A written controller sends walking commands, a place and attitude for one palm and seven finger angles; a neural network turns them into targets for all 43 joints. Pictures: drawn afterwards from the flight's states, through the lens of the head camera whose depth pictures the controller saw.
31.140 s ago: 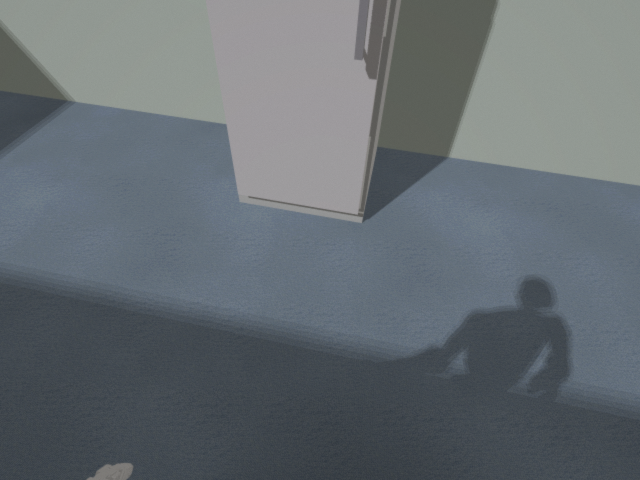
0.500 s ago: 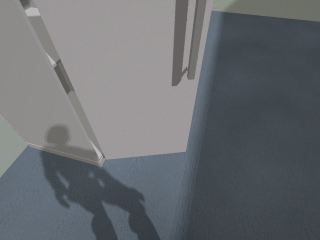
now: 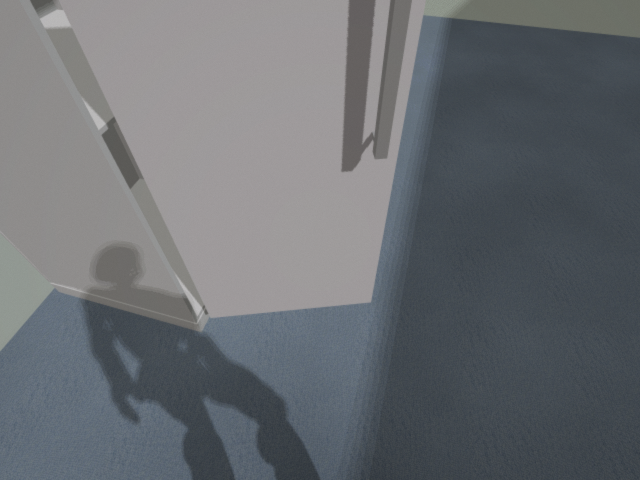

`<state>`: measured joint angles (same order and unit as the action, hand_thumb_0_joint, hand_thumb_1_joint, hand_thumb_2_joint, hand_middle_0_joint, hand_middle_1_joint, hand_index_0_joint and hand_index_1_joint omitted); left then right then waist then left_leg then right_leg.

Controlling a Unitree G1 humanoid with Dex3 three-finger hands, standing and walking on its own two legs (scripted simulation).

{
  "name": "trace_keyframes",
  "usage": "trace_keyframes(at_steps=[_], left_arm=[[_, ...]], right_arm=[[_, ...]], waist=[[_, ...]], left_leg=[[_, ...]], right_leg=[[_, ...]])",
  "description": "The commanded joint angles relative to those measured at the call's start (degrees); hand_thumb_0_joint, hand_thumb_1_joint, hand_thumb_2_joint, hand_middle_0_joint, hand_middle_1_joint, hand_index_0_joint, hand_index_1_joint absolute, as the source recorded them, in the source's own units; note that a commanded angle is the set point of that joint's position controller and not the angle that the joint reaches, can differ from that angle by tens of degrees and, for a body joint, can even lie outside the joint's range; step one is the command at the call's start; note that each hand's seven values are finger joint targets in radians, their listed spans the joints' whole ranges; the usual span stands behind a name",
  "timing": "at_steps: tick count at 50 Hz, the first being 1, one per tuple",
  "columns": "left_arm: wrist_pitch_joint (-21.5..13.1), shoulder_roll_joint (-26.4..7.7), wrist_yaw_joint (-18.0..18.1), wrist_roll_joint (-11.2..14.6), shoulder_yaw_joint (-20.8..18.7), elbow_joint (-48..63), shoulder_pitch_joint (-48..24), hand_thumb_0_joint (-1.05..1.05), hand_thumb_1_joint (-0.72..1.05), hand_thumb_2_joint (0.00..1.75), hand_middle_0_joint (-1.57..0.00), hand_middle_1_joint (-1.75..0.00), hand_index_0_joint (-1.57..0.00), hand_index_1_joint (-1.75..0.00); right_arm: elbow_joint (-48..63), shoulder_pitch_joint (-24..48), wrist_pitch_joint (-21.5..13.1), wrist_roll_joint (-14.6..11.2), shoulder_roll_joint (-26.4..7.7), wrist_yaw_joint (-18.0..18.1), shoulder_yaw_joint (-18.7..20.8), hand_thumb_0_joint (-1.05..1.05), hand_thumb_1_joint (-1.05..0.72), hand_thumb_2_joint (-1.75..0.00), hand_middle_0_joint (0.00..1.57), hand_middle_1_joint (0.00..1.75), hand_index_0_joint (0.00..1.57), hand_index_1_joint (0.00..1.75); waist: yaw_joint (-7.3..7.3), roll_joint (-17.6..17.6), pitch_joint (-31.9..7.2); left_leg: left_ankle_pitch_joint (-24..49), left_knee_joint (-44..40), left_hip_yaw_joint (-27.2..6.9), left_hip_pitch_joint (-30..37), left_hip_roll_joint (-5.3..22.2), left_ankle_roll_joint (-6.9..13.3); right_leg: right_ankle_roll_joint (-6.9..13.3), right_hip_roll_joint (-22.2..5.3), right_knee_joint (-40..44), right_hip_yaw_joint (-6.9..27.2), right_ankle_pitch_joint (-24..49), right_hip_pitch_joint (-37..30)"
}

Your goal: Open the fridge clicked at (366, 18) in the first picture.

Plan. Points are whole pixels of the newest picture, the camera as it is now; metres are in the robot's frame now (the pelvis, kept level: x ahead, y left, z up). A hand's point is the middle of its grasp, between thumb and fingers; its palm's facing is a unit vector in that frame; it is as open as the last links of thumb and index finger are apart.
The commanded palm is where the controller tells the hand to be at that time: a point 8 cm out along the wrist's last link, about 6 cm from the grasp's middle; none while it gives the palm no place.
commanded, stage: look to check the result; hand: right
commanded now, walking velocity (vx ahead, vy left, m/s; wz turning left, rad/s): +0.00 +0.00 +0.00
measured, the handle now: (393, 20) +0.71 -0.06 +0.23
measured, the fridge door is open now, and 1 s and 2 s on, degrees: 68 68 68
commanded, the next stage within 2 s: stand and wait in 0.08 s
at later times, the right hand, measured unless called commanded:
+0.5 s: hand out of the picture +0.00 -0.17 -0.18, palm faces -0.02 +0.98 -0.19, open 7.4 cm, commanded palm none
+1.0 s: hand out of the picture +0.00 -0.17 -0.18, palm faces -0.02 +0.98 -0.19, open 7.4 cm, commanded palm none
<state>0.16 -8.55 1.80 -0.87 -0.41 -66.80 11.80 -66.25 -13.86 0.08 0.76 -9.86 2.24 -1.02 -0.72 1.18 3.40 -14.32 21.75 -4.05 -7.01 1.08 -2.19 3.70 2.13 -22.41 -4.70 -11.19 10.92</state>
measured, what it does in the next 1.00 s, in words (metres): stands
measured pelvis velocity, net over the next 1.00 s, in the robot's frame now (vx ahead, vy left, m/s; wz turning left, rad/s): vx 0.00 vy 0.00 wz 0.01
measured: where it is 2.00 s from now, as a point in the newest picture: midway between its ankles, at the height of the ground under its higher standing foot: outside the picture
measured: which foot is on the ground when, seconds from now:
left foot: down 0.00-1.00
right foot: down 0.00-1.00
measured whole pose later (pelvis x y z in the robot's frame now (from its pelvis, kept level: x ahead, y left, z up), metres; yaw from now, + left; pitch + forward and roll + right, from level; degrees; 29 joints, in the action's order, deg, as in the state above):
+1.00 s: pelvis +0.00 +0.00 +0.00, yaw +0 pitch -1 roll +0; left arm 0.1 -8.6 1.8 -0.8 -0.7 -66.7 12.3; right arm -66.0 -14.4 -0.1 0.8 -9.6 2.3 -1.0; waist -0.8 1.1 3.1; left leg -14.0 21.7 -4.3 -7.0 0.9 -2.1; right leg 3.5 1.9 -22.0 -5.0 -10.7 10.6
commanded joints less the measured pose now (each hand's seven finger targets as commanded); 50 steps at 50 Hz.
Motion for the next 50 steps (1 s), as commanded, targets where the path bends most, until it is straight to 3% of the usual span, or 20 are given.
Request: trace_keyframes(at_steps=[1,6,12,13,20,23,29,41,43,50], left_arm=[[-0.7,-6.9,0.3,0.1,-1.1,1.3,2.7,0.0,0.9,0.9,-0.2,-0.3,-0.2,-0.3],[-0.7,-6.8,0.2,0.1,-1.2,1.3,2.6,0.0,0.9,0.9,-0.2,-0.3,-0.2,-0.3],[-0.8,-6.9,0.2,0.1,-1.2,1.4,2.7,0.0,0.9,0.9,-0.2,-0.3,-0.2,-0.3],[-0.9,-7.1,0.2,0.3,-1.2,1.6,2.9,0.0,0.9,0.9,-0.2,-0.3,-0.2,-0.3],[-0.6,-7.1,0.2,0.1,-1.2,1.4,2.5,0.0,0.9,0.9,-0.2,-0.3,-0.2,-0.3],[-0.8,-7.2,0.2,0.2,-1.3,1.6,2.8,0.0,0.9,0.9,-0.2,-0.3,-0.2,-0.3],[-0.9,-6.9,0.3,0.2,-1.3,1.4,3.0,0.0,0.9,0.9,-0.2,-0.3,-0.2,-0.3],[-0.6,-6.9,0.2,0.1,-1.3,1.3,2.8,0.0,0.9,0.9,-0.2,-0.3,-0.2,-0.3],[-0.8,-7.2,0.2,0.3,-1.3,1.4,3.3,0.0,0.9,0.9,-0.2,-0.3,-0.2,-0.3],[-0.7,-6.8,0.2,0.2,-1.3,1.3,3.2,0.0,0.9,0.9,-0.2,-0.3,-0.2,-0.3]], right_arm=[[1.2,-3.6,-0.6,0.3,-5.7,0.3,1.0,0.0,-0.9,-0.9,0.2,0.3,0.2,0.3],[1.1,-3.5,-0.6,0.3,-5.6,0.3,0.9,0.0,-0.9,-0.9,0.2,0.3,0.2,0.3],[1.4,-3.7,-0.8,0.3,-5.8,0.2,0.9,0.0,-0.9,-0.9,0.2,0.3,0.2,0.3],[1.4,-4.1,-0.9,0.4,-6.0,0.3,1.0,0.0,-0.9,-0.9,0.2,0.3,0.2,0.3],[1.3,-3.6,-0.7,0.3,-5.9,0.2,0.9,0.0,-0.9,-0.9,0.2,0.3,0.2,0.3],[1.4,-4.2,-0.8,0.3,-5.9,0.2,1.0,0.0,-0.9,-0.9,0.2,0.3,0.2,0.3],[1.4,-3.9,-0.8,0.3,-5.8,0.3,1.0,0.0,-0.9,-0.9,0.2,0.3,0.2,0.3],[1.3,-4.1,-0.7,0.3,-5.6,0.2,0.9,0.0,-0.9,-0.9,0.2,0.3,0.2,0.3],[1.4,-4.6,-0.9,0.4,-5.9,0.3,1.0,0.0,-0.9,-0.9,0.2,0.3,0.2,0.3],[1.4,-4.0,-0.8,0.3,-5.6,0.3,1.0,0.0,-0.9,-0.9,0.2,0.3,0.2,0.3]], waist=[[0.01,-1.3,-1.4],[0.0,-1.1,0.1],[0.04,-1.7,-1.1],[0.12,-0.5,-2.2],[0.0,-1.3,0.1],[0.17,-0.8,-2.0],[-0.01,-0.6,-1.6],[-0.01,-0.9,0.3],[0.08,0.0,-1.8],[-0.1,-1.0,-0.3]], left_leg=[[6.7,-3.0,-1.7,-5.3,3.8,3.3],[6.0,-3.4,-1.7,-5.8,3.8,3.3],[7.2,-3.4,-1.9,-5.2,3.9,3.3],[8.3,-3.4,-1.9,-4.7,4.0,3.3],[4.9,-3.7,-1.8,-5.9,3.7,3.3],[6.5,-3.6,-1.9,-4.9,3.8,3.3],[7.4,-3.4,-2.0,-5.1,4.0,3.3],[4.8,-3.7,-2.2,-6.4,3.6,3.4],[6.3,-3.6,-2.3,-5.4,3.7,3.4],[5.6,-3.7,-2.4,-6.1,3.7,3.4]], right_leg=[[-1.0,-8.8,4.5,7.7,8.4,-5.3],[-1.1,-8.6,4.8,7.7,7.2,-4.5],[-1.0,-8.5,4.5,7.6,8.2,-5.1],[-1.0,-8.6,3.9,7.5,9.8,-5.8],[-1.2,-8.6,5.3,7.8,5.2,-4.4],[-1.0,-8.7,4.6,7.8,7.5,-5.6],[-1.0,-8.7,4.4,7.6,8.8,-5.8],[-1.1,-8.7,5.7,7.8,4.2,-4.5],[-1.0,-8.8,4.8,7.6,6.6,-5.6],[-1.2,-8.7,5.1,7.5,5.5,-4.8]])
